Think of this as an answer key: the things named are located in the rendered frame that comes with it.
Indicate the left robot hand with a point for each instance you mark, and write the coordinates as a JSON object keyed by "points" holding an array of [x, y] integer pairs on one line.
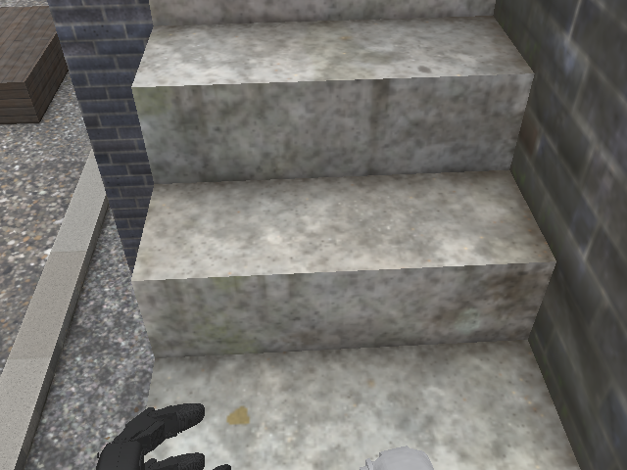
{"points": [[148, 430]]}

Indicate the robot right thigh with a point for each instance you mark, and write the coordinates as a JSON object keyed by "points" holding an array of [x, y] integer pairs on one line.
{"points": [[399, 458]]}

